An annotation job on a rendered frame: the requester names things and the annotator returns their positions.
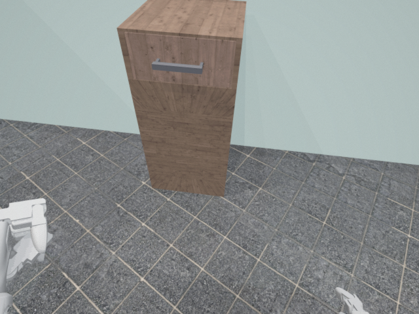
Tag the left robot hand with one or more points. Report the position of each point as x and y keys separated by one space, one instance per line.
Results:
x=26 y=221

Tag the left robot forearm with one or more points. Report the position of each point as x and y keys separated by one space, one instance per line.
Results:
x=6 y=300

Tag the handle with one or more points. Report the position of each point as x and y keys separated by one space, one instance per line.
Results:
x=177 y=67

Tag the cabinet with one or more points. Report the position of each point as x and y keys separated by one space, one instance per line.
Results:
x=186 y=129

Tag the drawer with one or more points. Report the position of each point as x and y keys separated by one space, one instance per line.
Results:
x=218 y=57

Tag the right robot hand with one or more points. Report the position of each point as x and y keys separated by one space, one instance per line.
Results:
x=352 y=303

